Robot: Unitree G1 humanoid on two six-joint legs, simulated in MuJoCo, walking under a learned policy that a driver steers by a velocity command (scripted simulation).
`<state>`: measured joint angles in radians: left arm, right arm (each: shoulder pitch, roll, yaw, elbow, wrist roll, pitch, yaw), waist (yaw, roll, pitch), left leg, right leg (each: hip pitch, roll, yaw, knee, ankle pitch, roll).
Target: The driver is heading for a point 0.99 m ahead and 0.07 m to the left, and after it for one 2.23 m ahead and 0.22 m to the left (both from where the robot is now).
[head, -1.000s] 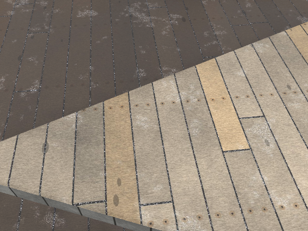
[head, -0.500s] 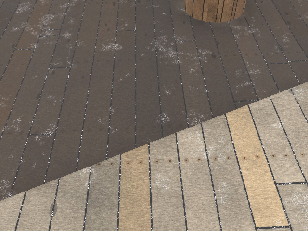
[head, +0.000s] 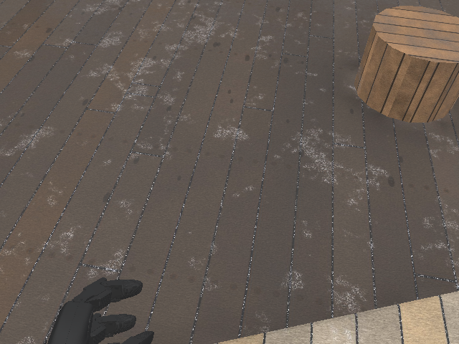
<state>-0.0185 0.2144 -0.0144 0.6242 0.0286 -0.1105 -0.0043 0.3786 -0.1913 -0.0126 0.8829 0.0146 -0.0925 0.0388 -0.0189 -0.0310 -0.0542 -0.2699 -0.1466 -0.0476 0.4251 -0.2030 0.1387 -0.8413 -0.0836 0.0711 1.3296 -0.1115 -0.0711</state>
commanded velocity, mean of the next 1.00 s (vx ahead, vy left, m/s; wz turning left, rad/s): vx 0.48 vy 0.00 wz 0.32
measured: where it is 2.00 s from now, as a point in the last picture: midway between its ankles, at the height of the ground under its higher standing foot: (173, 292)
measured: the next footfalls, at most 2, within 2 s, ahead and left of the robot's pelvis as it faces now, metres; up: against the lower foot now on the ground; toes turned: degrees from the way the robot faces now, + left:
right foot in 0.28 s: +0.37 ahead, -0.10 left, +0.00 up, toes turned +16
left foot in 0.94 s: +0.65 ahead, +0.31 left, -0.11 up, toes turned +23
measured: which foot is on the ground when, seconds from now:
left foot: down 0.00-0.30, up 0.32-0.92, down 0.94-1.00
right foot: up 0.00-0.26, down 0.28-0.96, up 0.98-1.00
